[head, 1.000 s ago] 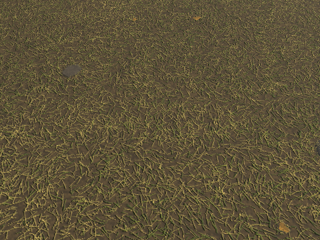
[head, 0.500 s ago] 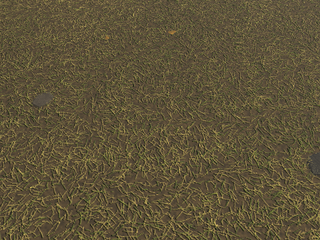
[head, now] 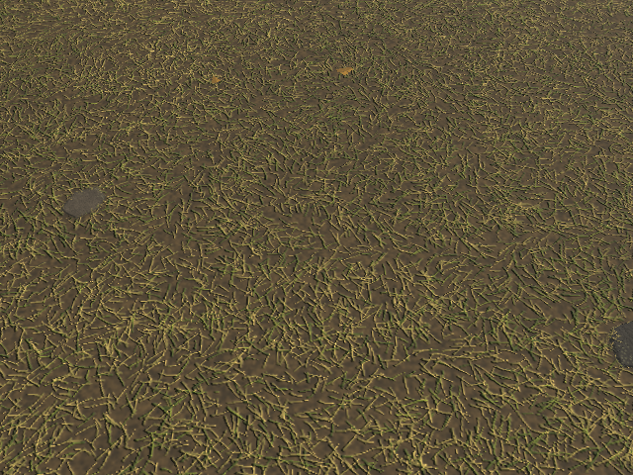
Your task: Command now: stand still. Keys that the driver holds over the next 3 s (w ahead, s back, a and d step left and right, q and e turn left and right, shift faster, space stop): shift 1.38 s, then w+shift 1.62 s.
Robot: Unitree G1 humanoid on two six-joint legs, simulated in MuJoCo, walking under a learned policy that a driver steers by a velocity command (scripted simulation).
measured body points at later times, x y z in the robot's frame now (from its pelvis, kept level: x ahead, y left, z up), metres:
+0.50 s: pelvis +0.00 +0.00 +0.01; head +0.02 +0.00 +0.46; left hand +0.11 +0.27 -0.10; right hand +0.13 -0.27 -0.11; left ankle +0.03 +0.14 -0.73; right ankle -0.05 -0.11 -0.73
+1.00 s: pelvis +0.00 +0.01 +0.01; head +0.02 +0.00 +0.46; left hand +0.07 +0.27 -0.11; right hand +0.10 -0.26 -0.12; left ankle +0.03 +0.14 -0.73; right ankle -0.05 -0.11 -0.73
